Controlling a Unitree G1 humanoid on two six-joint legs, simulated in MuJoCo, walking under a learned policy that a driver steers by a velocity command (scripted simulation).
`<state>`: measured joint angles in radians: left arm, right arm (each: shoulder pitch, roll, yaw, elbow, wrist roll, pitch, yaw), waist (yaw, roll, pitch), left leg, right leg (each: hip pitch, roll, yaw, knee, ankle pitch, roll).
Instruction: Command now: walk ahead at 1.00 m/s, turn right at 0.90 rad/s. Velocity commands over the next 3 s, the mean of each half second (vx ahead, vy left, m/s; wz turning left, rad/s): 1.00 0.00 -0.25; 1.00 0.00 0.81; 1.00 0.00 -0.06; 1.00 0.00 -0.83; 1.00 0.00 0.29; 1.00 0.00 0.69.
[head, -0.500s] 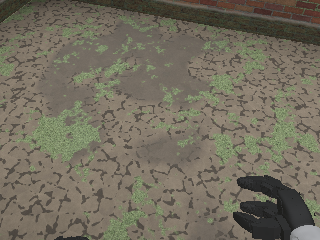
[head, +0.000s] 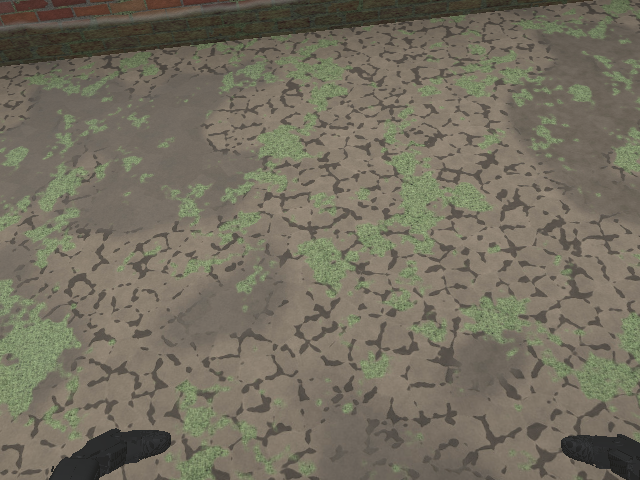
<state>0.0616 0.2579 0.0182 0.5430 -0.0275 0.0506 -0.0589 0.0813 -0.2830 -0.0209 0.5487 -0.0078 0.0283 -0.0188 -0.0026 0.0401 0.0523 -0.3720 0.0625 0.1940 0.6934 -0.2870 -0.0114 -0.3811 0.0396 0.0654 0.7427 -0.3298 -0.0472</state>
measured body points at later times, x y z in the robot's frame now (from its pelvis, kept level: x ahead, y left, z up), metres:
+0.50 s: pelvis +0.03 -0.04 +0.01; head +0.03 -0.04 +0.46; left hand +0.32 +0.11 +0.00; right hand +0.20 -0.28 -0.07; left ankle +0.04 +0.11 -0.71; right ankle +0.06 -0.10 -0.71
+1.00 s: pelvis +0.00 -0.01 +0.00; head +0.02 +0.01 +0.45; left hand +0.17 +0.26 -0.07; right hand +0.27 -0.18 -0.06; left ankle +0.04 +0.11 -0.71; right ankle +0.06 -0.10 -0.71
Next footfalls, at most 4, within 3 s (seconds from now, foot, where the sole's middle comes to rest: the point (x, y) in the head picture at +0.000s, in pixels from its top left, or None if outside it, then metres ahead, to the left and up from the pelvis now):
none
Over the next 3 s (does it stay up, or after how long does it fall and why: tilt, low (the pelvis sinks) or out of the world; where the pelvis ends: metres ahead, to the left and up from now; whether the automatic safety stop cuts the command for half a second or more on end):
stays up -0.02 0.05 0.01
